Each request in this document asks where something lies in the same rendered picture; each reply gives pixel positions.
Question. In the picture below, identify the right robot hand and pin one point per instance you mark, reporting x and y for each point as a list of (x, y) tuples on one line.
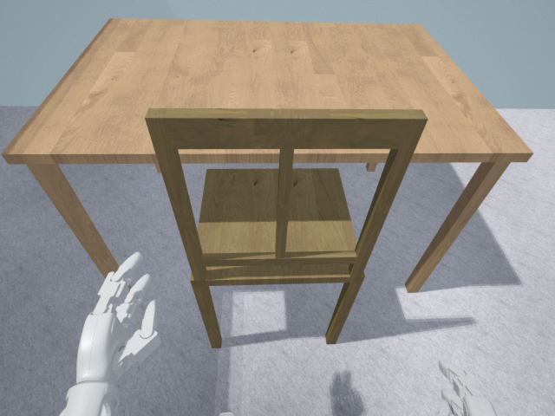
[(473, 403)]

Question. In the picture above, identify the left robot hand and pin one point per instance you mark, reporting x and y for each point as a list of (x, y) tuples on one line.
[(106, 328)]

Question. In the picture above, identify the left robot forearm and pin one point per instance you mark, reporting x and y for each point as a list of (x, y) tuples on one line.
[(92, 398)]

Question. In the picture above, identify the chair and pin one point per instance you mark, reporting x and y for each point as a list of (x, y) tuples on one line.
[(286, 225)]

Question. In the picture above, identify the table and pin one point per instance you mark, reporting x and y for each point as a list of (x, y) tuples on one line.
[(96, 112)]

